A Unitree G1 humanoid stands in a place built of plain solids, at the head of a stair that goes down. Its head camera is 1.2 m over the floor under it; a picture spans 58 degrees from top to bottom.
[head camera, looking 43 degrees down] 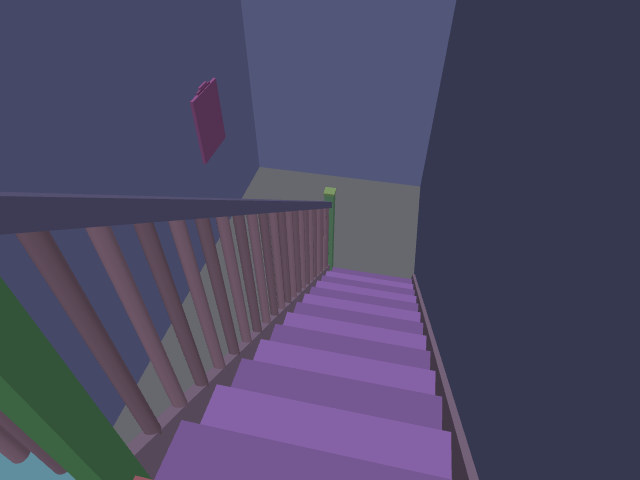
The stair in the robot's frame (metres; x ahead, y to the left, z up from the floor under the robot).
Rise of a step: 0.17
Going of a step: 0.23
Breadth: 0.89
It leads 12 degrees to the right of straight ahead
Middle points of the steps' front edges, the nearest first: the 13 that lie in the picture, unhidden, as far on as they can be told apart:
0.54 0.01 -0.18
0.76 -0.03 -0.36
0.98 -0.08 -0.53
1.20 -0.13 -0.71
1.42 -0.18 -0.88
1.64 -0.22 -1.06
1.87 -0.27 -1.23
2.09 -0.32 -1.40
2.31 -0.36 -1.58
2.53 -0.41 -1.75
2.75 -0.46 -1.92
2.98 -0.51 -2.10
3.20 -0.56 -2.27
